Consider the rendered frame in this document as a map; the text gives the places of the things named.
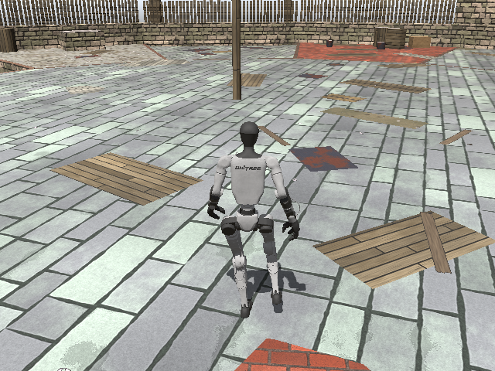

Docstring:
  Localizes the robot left upper arm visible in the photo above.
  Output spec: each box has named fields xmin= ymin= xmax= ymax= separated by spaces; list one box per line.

xmin=211 ymin=155 xmax=233 ymax=197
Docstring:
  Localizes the right robot hand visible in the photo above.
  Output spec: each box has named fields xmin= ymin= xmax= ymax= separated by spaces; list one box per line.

xmin=282 ymin=220 xmax=300 ymax=241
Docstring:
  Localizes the robot right upper arm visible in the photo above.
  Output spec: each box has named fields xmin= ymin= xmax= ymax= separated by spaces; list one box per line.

xmin=265 ymin=155 xmax=287 ymax=199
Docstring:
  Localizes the robot right thigh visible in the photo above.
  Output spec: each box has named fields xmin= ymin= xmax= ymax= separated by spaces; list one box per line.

xmin=258 ymin=214 xmax=275 ymax=255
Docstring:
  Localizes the left robot hand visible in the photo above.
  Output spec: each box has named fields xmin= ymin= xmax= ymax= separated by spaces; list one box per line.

xmin=207 ymin=206 xmax=225 ymax=219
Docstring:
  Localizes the robot right forearm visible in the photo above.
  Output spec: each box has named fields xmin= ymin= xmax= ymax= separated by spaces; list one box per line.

xmin=280 ymin=187 xmax=297 ymax=223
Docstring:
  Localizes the humanoid robot head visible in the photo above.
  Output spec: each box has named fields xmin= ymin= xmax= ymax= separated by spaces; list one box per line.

xmin=236 ymin=121 xmax=262 ymax=158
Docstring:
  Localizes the robot left forearm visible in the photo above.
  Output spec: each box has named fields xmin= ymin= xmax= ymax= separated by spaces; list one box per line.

xmin=208 ymin=186 xmax=220 ymax=209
